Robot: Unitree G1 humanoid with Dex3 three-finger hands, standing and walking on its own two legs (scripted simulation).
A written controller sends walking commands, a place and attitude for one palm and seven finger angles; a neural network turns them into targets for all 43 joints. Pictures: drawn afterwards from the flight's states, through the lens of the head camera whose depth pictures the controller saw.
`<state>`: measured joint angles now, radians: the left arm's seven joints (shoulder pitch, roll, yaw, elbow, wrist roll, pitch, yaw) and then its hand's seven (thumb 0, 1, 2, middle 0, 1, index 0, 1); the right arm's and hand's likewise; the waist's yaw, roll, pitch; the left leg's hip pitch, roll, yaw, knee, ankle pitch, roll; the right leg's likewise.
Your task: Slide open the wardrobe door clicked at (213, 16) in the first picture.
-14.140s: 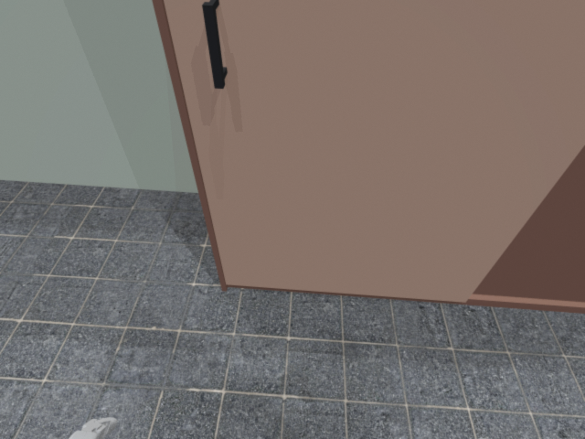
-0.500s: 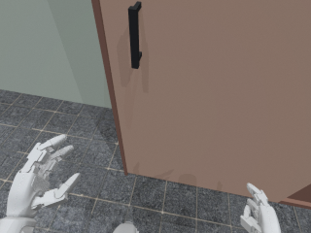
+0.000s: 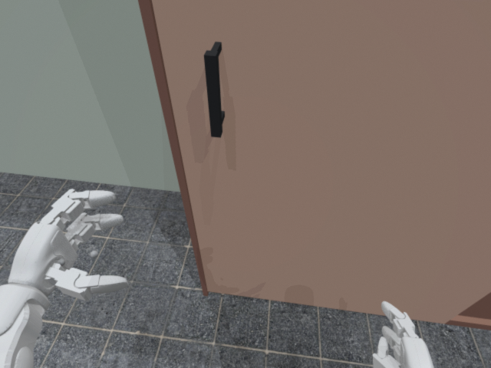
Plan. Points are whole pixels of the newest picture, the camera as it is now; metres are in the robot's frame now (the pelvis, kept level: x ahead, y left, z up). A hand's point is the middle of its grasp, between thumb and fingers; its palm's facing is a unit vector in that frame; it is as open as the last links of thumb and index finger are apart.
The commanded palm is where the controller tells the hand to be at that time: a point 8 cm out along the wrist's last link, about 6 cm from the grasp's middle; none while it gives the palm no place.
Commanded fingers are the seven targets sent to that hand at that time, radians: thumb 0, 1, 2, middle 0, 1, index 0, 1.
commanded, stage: raise the hand with hooked fingers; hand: left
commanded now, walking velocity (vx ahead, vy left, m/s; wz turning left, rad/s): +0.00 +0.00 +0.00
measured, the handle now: (216, 91) +0.50 +0.11 +0.22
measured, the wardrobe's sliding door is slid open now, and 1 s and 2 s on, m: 0.00 0.00 0.00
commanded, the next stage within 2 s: move the hooked fingers beside the handle in 1.02 s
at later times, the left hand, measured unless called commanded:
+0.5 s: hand (39, 169) +0.26 +0.27 +0.24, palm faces +0.08 -0.99 -0.15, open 14.0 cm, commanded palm +0.23 +0.31 +0.24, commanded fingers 0.00 -0.50 0.30 -0.30 -1.20 -0.30 -1.20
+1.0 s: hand (75, 161) +0.29 +0.25 +0.23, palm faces +0.06 -0.99 -0.13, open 14.0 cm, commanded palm +0.25 +0.29 +0.24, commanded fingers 0.00 -0.50 0.30 -0.30 -1.20 -0.30 -1.20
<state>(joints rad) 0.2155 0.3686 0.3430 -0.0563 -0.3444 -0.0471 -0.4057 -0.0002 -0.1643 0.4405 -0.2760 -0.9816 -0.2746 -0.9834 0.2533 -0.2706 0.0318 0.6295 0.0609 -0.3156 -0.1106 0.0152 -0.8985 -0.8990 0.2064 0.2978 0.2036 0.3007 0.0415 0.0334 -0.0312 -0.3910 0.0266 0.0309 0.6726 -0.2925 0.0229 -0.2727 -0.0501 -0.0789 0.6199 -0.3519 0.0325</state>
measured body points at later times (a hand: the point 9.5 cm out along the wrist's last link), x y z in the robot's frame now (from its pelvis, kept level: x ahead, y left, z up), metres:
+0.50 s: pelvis +0.00 -0.02 +0.02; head -0.03 -0.04 +0.46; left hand +0.25 +0.32 +0.25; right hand +0.20 -0.22 -0.05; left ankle +0.04 +0.10 -0.72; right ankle -0.02 -0.14 -0.72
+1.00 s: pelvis +0.01 -0.03 +0.01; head -0.01 -0.06 +0.46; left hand +0.28 +0.30 +0.24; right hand +0.21 -0.26 -0.05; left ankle +0.04 +0.10 -0.72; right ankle -0.02 -0.14 -0.72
